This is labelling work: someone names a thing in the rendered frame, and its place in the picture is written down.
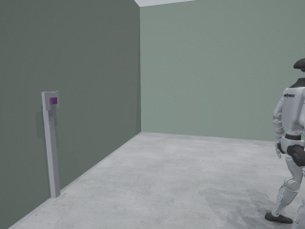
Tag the panel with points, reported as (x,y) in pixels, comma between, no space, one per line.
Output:
(51,141)

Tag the humanoid robot torso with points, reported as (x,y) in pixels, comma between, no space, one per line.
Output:
(292,105)

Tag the left robot hand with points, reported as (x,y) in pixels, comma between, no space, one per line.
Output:
(277,150)

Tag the button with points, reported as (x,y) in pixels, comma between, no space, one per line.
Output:
(53,100)

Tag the left robot upper arm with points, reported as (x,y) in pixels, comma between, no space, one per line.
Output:
(278,110)

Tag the left robot forearm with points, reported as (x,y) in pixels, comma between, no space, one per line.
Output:
(279,131)

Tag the left robot thigh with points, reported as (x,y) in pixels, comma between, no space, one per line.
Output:
(293,182)

